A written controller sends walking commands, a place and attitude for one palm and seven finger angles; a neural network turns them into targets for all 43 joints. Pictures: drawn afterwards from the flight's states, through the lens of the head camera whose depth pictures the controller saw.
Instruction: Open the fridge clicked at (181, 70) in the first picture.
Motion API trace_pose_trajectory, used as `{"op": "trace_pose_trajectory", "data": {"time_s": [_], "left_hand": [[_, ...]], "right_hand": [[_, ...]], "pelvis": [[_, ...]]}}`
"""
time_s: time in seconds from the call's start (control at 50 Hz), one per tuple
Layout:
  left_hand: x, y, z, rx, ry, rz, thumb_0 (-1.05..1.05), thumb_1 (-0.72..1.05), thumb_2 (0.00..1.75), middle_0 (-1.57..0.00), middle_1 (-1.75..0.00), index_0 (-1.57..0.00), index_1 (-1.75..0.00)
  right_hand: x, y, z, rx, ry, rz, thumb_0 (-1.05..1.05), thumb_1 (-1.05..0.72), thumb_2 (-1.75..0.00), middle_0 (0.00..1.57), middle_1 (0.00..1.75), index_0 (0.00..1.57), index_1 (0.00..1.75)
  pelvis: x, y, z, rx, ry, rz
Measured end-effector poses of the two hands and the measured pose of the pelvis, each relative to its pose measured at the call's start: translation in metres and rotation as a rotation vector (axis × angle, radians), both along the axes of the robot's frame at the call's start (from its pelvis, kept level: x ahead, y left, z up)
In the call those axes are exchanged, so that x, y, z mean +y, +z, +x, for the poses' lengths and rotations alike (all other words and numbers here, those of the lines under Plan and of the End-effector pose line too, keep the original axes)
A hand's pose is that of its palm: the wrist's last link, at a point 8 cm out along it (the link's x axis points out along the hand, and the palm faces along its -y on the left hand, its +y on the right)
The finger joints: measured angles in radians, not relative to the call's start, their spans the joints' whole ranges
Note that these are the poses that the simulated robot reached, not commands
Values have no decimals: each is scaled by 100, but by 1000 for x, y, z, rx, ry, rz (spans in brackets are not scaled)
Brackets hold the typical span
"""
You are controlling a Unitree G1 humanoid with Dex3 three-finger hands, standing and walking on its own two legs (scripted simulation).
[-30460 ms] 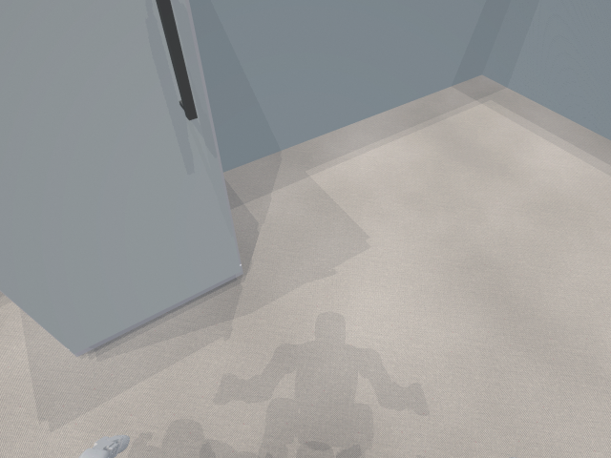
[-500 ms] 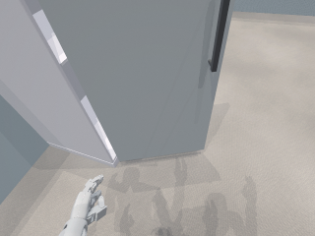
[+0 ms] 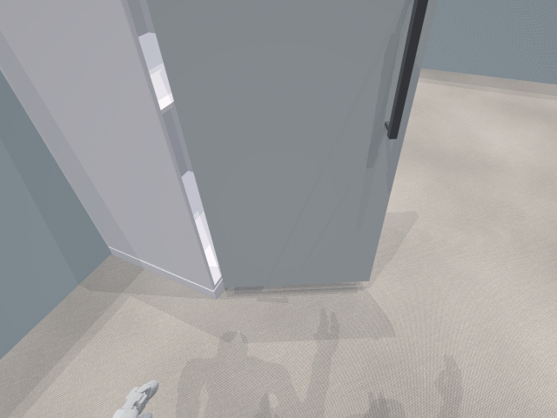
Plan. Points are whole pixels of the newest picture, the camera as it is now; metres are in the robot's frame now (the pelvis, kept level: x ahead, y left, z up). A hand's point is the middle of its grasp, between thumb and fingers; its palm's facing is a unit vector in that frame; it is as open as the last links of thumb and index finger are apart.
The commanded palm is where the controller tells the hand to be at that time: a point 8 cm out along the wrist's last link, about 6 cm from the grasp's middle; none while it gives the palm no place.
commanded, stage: stop stepping back and stand still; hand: right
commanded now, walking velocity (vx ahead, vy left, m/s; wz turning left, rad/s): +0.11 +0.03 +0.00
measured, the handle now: (402, 68) +0.79 -0.19 +0.18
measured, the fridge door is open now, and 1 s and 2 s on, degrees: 63 63 63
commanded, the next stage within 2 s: let the arm hang, fingers relaxed in 0.56 s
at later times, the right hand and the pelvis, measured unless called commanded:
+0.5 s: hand out of the picture +0.23 -0.29 +0.17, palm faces +0.43 +0.79 -0.44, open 7.4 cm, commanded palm +0.16 -0.32 +0.18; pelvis +0.02 -0.03 +0.00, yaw +1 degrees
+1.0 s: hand out of the picture +0.02 -0.20 -0.18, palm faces -0.06 +0.99 -0.14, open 7.3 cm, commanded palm none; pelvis +0.00 -0.02 +0.00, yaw -1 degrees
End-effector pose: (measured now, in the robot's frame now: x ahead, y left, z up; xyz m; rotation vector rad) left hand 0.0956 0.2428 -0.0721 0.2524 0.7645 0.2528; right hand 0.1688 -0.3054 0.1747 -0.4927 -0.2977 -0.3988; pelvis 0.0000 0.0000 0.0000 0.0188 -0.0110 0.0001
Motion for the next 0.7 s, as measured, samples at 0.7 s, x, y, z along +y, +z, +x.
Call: {"op": "trace_pose_trajectory", "data": {"time_s": [0.7], "left_hand": [[-43, 1, 83, -68, -156, -66, 1, 90, 90, -20, -30, -21, -30]], "right_hand": [[-29, -29, 14, 176, -8, 6, 1, -90, -89, 21, 30, 21, 30]], "pelvis": [[-29, -1, 15, 23, -2, 9]]}}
